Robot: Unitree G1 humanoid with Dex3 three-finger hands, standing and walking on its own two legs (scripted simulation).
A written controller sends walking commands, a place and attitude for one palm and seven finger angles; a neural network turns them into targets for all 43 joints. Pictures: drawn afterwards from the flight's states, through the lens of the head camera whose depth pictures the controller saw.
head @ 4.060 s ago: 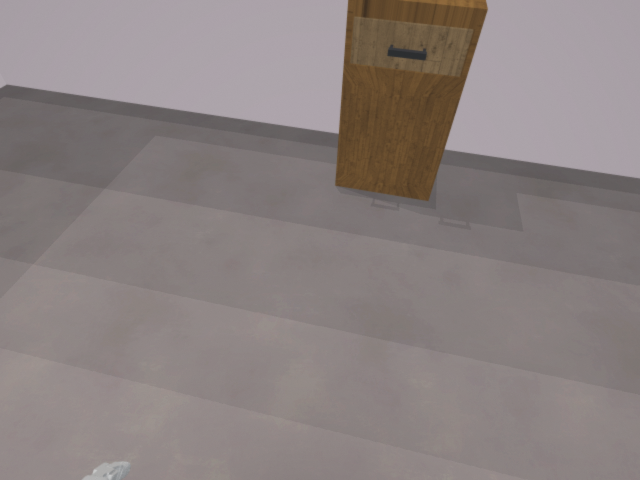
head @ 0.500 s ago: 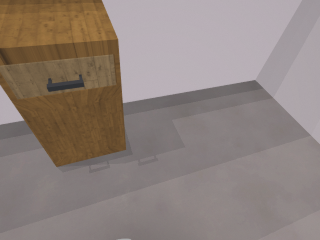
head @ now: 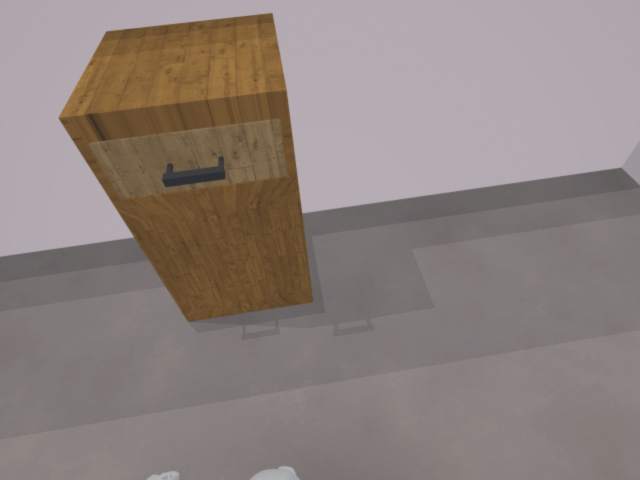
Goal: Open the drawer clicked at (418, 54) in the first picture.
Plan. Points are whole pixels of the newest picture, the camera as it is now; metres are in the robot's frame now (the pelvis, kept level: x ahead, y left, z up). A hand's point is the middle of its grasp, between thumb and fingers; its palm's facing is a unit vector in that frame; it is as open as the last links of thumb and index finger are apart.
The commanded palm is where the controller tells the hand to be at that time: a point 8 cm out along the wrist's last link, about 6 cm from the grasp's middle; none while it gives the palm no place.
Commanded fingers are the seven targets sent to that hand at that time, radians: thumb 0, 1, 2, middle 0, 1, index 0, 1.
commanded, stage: turn to face it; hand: left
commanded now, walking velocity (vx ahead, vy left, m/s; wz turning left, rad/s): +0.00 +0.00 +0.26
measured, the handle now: (195, 170) +0.76 +0.31 -0.08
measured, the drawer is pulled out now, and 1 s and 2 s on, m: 0.00 0.00 0.00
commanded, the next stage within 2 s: take the last steps up to it in 0.04 s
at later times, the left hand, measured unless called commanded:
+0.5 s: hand out of the picture -0.06 +0.22 -0.18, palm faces +0.20 -0.96 -0.20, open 7.4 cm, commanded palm none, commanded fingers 0.00 0.90 0.90 -0.20 -0.30 -0.20 -0.30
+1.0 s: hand (206, 450) +0.20 +0.19 -0.16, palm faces +0.17 -0.96 -0.22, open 7.2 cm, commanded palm none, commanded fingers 0.00 0.90 0.90 -0.20 -0.30 -0.20 -0.30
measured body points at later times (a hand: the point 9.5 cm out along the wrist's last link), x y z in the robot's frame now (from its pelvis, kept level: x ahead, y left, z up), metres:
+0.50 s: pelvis +0.02 +0.04 +0.00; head +0.02 +0.06 +0.45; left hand -0.06 +0.28 -0.16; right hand +0.11 -0.19 -0.14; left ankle -0.06 +0.14 -0.74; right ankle +0.02 -0.09 -0.68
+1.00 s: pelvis +0.18 +0.00 +0.01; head +0.19 -0.01 +0.45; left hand +0.19 +0.24 -0.14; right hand +0.21 -0.22 -0.16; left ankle +0.15 +0.14 -0.66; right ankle +0.21 -0.07 -0.74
